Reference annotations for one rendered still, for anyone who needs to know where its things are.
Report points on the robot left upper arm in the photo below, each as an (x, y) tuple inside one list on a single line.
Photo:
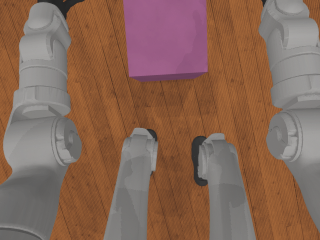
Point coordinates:
[(39, 151)]

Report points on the right robot shin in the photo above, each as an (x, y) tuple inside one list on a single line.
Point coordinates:
[(217, 136)]

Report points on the robot left forearm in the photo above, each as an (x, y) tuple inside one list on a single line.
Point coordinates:
[(43, 70)]

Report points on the robot right upper arm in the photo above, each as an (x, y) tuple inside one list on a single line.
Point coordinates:
[(294, 137)]

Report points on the left robot hand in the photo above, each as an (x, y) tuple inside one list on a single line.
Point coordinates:
[(63, 6)]

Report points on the robot right forearm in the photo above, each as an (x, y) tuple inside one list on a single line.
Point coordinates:
[(293, 50)]

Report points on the robot right foot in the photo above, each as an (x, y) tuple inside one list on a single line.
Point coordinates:
[(195, 156)]

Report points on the carton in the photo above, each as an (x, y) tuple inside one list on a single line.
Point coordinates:
[(166, 39)]

